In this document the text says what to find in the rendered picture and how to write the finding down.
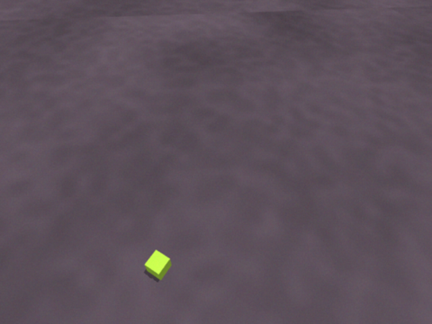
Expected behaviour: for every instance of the cube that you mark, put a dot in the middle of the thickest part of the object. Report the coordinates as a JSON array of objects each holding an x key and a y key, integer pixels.
[{"x": 158, "y": 264}]

